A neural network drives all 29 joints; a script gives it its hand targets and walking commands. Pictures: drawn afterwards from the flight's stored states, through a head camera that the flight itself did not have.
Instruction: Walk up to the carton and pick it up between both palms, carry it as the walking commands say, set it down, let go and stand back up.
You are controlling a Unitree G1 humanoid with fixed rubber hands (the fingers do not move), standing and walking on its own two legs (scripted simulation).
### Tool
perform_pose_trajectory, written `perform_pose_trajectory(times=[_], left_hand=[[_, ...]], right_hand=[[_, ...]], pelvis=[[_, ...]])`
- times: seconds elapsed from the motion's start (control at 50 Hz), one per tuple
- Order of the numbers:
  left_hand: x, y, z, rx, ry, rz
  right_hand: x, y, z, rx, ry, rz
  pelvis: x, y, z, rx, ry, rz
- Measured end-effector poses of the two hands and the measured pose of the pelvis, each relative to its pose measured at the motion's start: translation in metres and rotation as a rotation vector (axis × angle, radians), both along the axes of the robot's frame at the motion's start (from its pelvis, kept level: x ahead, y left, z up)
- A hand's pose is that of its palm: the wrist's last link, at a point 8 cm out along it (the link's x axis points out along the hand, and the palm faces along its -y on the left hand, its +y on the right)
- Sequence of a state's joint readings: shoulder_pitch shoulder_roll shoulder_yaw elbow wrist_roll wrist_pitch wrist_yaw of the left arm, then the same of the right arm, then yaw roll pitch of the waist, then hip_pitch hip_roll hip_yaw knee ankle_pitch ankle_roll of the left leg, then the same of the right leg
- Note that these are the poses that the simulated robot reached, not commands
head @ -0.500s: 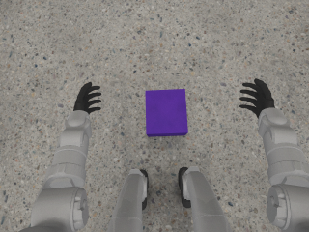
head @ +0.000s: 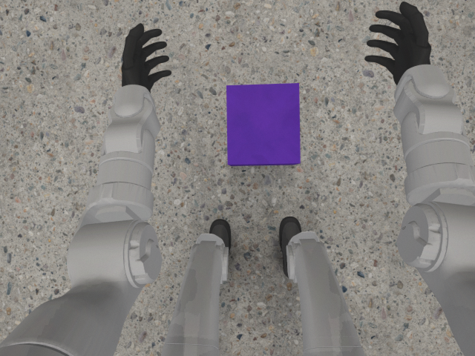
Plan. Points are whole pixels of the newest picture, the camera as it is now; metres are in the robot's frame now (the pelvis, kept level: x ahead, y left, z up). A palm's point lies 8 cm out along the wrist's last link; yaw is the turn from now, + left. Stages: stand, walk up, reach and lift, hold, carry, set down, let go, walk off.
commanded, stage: reach and lift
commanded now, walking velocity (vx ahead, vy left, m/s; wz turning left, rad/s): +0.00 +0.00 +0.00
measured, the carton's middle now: (262, 128) +0.50 -0.03 -0.59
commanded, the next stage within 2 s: none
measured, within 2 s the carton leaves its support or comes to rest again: neither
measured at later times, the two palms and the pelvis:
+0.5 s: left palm (162, 103) +0.49 +0.18 -0.21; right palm (372, 91) +0.50 -0.21 -0.22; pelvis -0.01 +0.00 -0.09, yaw +1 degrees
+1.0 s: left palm (182, 119) +0.49 +0.17 -0.36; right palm (346, 110) +0.50 -0.21 -0.36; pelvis -0.04 +0.00 -0.22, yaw +1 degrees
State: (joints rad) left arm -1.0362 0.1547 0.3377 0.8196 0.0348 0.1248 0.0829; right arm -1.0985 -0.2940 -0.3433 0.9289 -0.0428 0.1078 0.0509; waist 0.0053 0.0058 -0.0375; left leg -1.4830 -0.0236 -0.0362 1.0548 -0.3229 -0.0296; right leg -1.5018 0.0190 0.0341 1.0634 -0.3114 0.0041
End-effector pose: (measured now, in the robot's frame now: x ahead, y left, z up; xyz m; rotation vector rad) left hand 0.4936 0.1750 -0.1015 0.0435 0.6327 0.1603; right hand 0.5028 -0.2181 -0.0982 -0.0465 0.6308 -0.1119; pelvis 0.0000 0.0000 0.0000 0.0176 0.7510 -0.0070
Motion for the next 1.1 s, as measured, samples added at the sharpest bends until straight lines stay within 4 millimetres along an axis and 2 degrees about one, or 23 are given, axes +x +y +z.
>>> perform_pose_trajectory(times=[0.18,0.3,0.46,0.66,0.88,1.1], left_hand=[[-0.001,0.0,-0.02,-0.003,0.006,0.002],[-0.001,0.0,-0.043,-0.004,0.021,0.0],[-0.001,0.0,-0.098,-0.006,0.031,0.013],[-0.004,0.001,-0.166,0.003,0.025,0.016],[-0.004,-0.001,-0.226,0.001,0.05,0.01],[-0.007,-0.003,-0.291,-0.003,0.08,0.003]], right_hand=[[-0.002,-0.002,-0.022,-0.003,0.011,-0.009],[-0.002,0.0,-0.046,0.0,0.029,-0.007],[-0.002,0.005,-0.101,-0.004,0.039,-0.01],[-0.006,0.002,-0.169,-0.018,0.035,-0.019],[-0.004,0.002,-0.227,-0.019,0.053,-0.027],[-0.009,0.005,-0.294,-0.017,0.073,-0.038]], pelvis=[[-0.001,-0.002,-0.01,-0.001,0.052,0.005],[-0.006,-0.002,-0.03,0.002,0.072,0.005],[-0.012,-0.002,-0.078,0.005,0.109,0.007],[-0.022,-0.002,-0.138,0.008,0.12,0.007],[-0.033,-0.001,-0.191,0.011,0.083,0.003],[-0.04,0.001,-0.239,0.016,0.031,0.004]])
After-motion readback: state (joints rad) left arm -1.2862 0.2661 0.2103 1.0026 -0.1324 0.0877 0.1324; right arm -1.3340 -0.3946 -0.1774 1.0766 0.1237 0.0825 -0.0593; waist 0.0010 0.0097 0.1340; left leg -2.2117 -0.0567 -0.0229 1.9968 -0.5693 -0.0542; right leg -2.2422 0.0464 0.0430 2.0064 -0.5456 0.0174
